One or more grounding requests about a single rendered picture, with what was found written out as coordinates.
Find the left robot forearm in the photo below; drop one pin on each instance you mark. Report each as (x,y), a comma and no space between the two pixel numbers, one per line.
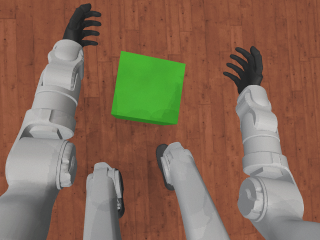
(56,98)

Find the robot right hand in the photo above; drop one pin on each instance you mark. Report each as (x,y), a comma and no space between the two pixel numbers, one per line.
(252,74)

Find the robot left hand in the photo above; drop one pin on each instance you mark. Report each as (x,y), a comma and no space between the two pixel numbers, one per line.
(74,30)

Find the right robot forearm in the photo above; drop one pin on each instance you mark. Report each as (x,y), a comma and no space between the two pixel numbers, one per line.
(260,137)

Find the left robot upper arm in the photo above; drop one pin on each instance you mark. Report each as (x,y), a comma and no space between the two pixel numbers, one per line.
(38,169)

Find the right robot upper arm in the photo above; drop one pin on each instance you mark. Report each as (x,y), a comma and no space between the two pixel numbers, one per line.
(275,208)

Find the robot left foot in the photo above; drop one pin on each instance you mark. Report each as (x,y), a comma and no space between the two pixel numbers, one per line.
(122,207)

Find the carton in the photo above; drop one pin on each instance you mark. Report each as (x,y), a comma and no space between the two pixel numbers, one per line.
(148,89)

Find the robot left shin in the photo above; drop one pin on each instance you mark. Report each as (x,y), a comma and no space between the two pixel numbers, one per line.
(101,165)

